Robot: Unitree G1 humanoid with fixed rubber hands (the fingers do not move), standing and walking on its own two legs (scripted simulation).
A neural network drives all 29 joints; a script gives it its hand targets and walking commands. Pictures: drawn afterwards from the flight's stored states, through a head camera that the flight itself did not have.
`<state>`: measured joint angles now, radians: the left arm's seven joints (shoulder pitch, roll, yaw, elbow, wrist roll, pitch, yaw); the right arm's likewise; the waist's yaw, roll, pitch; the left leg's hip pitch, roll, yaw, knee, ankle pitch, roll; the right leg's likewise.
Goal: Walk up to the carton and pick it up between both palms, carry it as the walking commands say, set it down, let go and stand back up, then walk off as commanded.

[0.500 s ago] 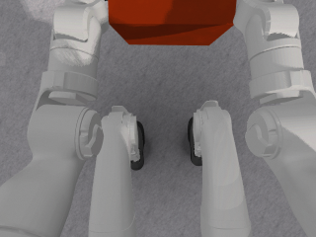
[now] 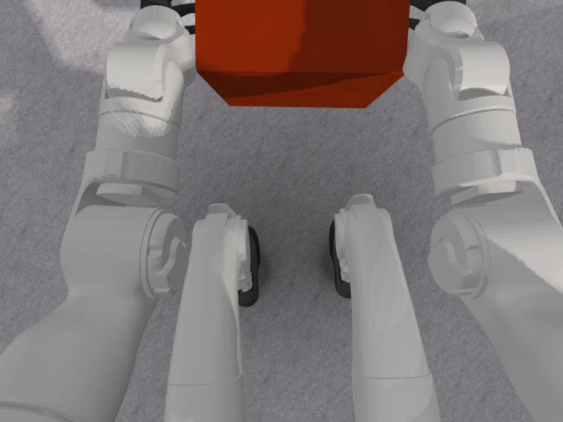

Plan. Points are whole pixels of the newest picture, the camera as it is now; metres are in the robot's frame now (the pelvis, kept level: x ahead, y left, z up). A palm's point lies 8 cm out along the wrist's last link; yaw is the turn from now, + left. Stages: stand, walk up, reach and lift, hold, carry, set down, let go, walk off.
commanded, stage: reach and lift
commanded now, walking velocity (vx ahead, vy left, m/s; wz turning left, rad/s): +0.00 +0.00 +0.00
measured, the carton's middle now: (300, 23) +0.58 -0.02 -0.11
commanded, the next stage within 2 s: none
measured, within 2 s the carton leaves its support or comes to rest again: neither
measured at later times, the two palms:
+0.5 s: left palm (136, 7) +0.51 +0.12 +0.05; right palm (488, 1) +0.50 -0.17 +0.05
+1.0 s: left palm out of the picture +0.49 +0.12 +0.12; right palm out of the picture +0.47 -0.17 +0.12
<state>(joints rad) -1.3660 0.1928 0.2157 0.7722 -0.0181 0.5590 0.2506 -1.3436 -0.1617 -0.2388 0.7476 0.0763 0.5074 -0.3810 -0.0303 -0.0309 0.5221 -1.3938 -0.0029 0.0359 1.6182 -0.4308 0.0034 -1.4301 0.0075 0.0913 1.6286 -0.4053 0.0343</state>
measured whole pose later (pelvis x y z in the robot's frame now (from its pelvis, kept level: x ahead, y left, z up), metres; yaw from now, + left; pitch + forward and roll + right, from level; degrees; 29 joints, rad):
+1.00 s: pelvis +0.00 +0.00 +0.12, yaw -2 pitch +2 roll +2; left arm -1.10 0.09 0.25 0.70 0.03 0.55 0.24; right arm -1.10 -0.08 -0.24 0.70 0.05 0.51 -0.37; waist -0.03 -0.04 0.47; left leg -0.87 0.00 0.03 1.12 -0.29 0.00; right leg -0.91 0.01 0.09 1.12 -0.26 0.03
